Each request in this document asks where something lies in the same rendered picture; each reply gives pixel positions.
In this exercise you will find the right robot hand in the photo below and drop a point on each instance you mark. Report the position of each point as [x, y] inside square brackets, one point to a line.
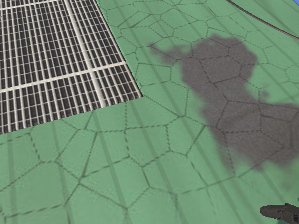
[287, 212]

